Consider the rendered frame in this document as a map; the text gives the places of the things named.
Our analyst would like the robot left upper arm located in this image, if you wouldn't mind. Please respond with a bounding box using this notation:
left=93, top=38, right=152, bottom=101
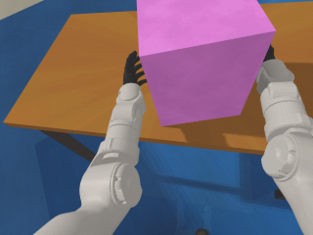
left=33, top=162, right=143, bottom=235

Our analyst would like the left robot hand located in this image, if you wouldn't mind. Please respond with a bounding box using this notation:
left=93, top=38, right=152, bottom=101
left=123, top=51, right=148, bottom=86

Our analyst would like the carton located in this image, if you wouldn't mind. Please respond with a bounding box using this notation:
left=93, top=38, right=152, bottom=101
left=136, top=0, right=277, bottom=126

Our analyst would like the left robot forearm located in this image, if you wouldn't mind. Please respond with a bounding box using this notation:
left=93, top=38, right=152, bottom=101
left=79, top=82, right=147, bottom=187

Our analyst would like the robot right upper arm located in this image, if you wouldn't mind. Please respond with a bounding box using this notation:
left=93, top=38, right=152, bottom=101
left=261, top=133, right=313, bottom=235

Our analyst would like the right robot forearm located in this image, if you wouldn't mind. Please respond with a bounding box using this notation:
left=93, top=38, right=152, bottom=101
left=255, top=59, right=313, bottom=143

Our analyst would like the table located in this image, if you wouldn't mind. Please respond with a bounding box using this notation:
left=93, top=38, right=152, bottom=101
left=3, top=1, right=313, bottom=200

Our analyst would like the right robot hand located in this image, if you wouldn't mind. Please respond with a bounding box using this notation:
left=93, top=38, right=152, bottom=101
left=263, top=44, right=275, bottom=62

